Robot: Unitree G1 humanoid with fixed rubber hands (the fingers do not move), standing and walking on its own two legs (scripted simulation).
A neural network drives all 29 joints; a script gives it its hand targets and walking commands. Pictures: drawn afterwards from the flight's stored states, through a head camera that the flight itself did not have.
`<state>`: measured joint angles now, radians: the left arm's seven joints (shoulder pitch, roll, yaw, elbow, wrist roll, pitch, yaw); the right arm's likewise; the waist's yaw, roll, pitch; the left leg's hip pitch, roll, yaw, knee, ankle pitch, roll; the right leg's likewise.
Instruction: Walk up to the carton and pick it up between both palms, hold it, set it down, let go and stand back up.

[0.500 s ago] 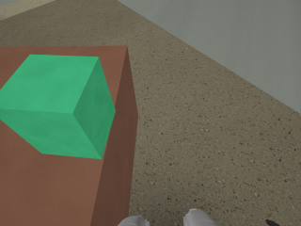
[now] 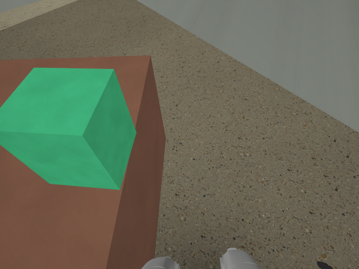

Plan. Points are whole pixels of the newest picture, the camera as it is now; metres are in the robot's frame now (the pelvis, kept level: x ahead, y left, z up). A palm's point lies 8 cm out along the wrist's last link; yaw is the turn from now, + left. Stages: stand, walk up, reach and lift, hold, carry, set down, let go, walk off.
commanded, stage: walk up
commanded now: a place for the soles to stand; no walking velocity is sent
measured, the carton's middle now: (78, 131) +0.43 +0.30 +0.03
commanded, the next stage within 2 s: none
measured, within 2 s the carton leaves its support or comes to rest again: neither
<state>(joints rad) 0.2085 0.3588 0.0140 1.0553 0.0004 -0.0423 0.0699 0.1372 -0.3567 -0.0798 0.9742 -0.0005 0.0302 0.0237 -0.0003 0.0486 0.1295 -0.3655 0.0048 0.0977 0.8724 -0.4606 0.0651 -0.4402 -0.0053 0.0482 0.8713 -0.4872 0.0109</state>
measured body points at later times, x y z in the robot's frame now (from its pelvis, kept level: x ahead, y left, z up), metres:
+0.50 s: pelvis +0.01 +0.00 +0.00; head +0.05 -0.01 +0.45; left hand +0.04 +0.32 -0.12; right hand +0.10 -0.30 -0.14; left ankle +0.01 +0.07 -0.70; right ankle +0.06 -0.15 -0.69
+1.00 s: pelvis +0.01 +0.01 +0.00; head +0.05 +0.00 +0.45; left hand +0.04 +0.33 -0.12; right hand +0.10 -0.29 -0.13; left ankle +0.01 +0.07 -0.70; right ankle +0.05 -0.15 -0.69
